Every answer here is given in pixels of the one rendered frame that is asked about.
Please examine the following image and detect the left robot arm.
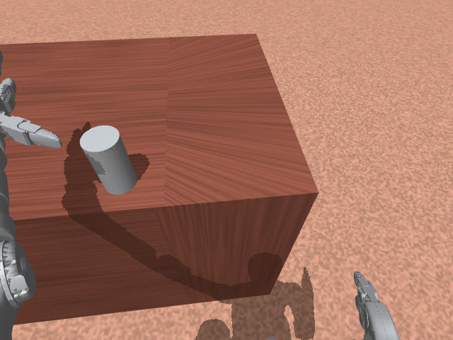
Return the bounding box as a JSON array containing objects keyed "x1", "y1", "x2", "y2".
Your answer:
[{"x1": 0, "y1": 133, "x2": 36, "y2": 340}]

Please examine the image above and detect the can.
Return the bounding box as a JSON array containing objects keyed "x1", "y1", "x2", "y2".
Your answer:
[{"x1": 80, "y1": 125, "x2": 137, "y2": 195}]

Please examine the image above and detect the left robot hand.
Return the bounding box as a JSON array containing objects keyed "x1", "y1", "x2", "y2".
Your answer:
[{"x1": 0, "y1": 50, "x2": 62, "y2": 149}]

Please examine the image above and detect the right robot hand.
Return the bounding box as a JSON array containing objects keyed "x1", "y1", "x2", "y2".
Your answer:
[{"x1": 353, "y1": 271, "x2": 400, "y2": 340}]

